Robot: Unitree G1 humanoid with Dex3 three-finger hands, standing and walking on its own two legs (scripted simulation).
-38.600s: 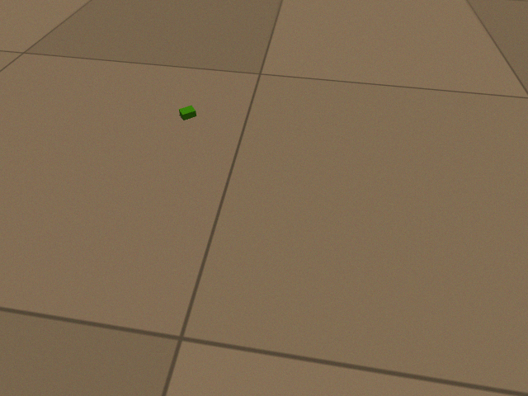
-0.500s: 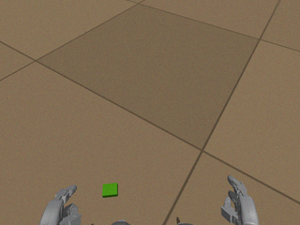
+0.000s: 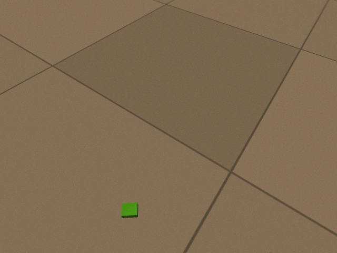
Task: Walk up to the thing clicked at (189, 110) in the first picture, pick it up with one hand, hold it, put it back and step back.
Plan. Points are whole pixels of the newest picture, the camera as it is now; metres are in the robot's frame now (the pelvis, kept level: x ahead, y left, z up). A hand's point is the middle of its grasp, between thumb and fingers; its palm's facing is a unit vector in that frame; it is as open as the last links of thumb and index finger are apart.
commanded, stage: stand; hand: left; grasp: from above
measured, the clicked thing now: (130, 210) +0.42 +0.21 -0.74
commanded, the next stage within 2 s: none
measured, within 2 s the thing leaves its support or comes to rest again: neither
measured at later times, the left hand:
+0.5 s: hand out of the picture +0.03 +0.23 -0.14, palm faces +0.02 -0.94 -0.34, open 7.4 cm
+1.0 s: hand out of the picture +0.05 +0.21 -0.14, palm faces +0.00 -0.94 -0.33, open 7.4 cm
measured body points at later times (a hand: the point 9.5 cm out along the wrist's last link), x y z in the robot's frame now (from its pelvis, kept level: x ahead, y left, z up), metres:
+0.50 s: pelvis -0.02 -0.01 +0.02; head -0.03 -0.02 +0.47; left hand +0.03 +0.28 -0.12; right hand +0.05 -0.29 -0.13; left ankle +0.01 +0.10 -0.73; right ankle -0.01 -0.16 -0.73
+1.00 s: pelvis -0.01 -0.03 +0.02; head -0.01 -0.03 +0.47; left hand +0.05 +0.26 -0.12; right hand +0.04 -0.31 -0.12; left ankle +0.01 +0.10 -0.73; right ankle -0.01 -0.16 -0.73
